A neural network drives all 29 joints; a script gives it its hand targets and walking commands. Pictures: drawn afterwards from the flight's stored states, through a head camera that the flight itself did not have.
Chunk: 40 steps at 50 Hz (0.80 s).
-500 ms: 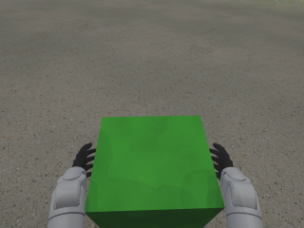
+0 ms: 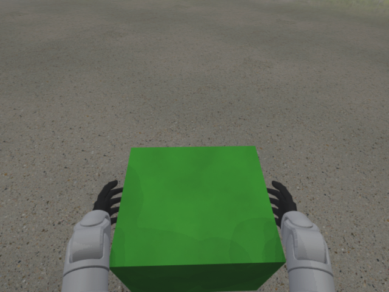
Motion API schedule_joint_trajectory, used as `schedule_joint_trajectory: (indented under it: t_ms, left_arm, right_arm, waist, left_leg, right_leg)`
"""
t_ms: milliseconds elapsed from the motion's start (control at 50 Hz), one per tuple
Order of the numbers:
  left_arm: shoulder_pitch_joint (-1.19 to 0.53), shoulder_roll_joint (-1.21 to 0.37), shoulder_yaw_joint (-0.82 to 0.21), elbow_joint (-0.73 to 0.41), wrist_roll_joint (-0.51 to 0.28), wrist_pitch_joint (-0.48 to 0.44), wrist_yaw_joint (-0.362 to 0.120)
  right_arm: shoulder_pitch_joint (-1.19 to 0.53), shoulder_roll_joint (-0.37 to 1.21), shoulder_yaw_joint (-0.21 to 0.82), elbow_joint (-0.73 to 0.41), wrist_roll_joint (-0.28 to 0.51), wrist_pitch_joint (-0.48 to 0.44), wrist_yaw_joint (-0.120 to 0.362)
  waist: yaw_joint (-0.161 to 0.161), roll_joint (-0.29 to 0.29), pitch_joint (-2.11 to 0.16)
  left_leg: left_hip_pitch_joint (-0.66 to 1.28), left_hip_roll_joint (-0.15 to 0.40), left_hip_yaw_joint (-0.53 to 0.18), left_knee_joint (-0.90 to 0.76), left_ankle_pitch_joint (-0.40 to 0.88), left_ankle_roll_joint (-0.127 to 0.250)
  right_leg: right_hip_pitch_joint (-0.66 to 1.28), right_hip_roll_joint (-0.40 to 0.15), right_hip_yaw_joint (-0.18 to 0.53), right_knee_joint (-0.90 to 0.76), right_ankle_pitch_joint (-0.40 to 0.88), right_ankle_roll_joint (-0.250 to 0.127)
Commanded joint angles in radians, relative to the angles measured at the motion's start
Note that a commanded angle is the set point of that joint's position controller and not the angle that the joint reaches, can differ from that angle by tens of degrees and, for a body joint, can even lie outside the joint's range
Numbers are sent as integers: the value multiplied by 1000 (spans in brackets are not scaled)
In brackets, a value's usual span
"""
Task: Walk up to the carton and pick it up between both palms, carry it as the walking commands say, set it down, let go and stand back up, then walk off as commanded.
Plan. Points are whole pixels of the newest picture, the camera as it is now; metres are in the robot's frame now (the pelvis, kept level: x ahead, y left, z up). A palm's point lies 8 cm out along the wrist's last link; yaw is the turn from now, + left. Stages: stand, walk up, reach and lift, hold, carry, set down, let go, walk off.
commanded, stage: hold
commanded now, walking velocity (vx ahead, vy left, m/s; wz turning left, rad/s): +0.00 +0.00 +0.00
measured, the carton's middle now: (194, 219) +0.31 +0.01 -0.03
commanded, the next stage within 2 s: carry in 0.74 s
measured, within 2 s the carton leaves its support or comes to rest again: neither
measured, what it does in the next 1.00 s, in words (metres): stands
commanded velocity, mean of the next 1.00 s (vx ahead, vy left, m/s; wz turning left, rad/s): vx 0.00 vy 0.00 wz -0.18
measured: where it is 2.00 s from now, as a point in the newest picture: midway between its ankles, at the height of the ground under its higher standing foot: outside the picture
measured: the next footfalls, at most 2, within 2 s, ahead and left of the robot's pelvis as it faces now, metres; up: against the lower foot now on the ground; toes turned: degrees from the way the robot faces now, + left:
left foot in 1.82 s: +0.04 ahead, +0.10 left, +0.00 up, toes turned -19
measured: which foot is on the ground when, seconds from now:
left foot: down 0.00-1.00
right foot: down 0.00-1.00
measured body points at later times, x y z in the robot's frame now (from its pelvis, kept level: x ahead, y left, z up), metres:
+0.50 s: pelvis +0.00 +0.00 +0.00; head -0.03 +0.00 +0.45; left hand +0.29 +0.20 +0.03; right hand +0.29 -0.19 +0.04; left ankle +0.01 +0.12 -0.75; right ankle +0.00 -0.11 -0.75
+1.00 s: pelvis -0.01 -0.01 -0.03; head -0.02 -0.01 +0.42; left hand +0.31 +0.18 +0.06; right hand +0.29 -0.21 +0.05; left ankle +0.01 +0.12 -0.75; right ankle +0.00 -0.12 -0.75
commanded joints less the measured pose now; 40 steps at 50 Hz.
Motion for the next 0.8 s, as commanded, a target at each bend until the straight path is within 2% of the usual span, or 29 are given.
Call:
schedule_joint_trajectory:
  t_ms: [0, 700, 720, 740, 780]
  left_arm:
    - [-493, -792, -592, -73, -247, -34, -212]
    - [-484, -778, -595, -85, -244, -38, -211]
    - [-532, -803, -675, -110, -287, -17, -196]
    - [-539, -812, -674, -123, -299, -14, -191]
    - [-530, -806, -679, -142, -318, 8, -185]
  right_arm:
    - [-484, 765, 570, -47, 223, -24, 196]
    - [-467, 759, 573, -57, 217, -24, 187]
    - [-469, 779, 649, -108, 255, -13, 178]
    - [-466, 781, 642, -106, 265, -7, 179]
    - [-468, 778, 656, -135, 276, 15, 167]
  waist:
    - [-2, 20, -222]
    - [3, 11, -225]
    - [-12, 31, -307]
    - [-12, 46, -327]
    - [-9, 48, -319]
  left_leg:
    - [88, -44, 32, -14, 150, -27]
    - [84, -49, 35, -10, 158, -26]
    - [-64, 155, 4, 146, 53, -8]
    - [-98, 170, -34, 166, 66, 0]
    - [-158, 177, -21, 201, 58, -7]
  right_leg:
    - [-1, 44, -33, -27, 163, 15]
    - [2, 42, -30, -29, 185, 20]
    - [-142, -140, -46, 150, -31, -12]
    - [-162, -147, 1, 173, -58, -20]
    - [-207, -154, 18, 184, -34, -25]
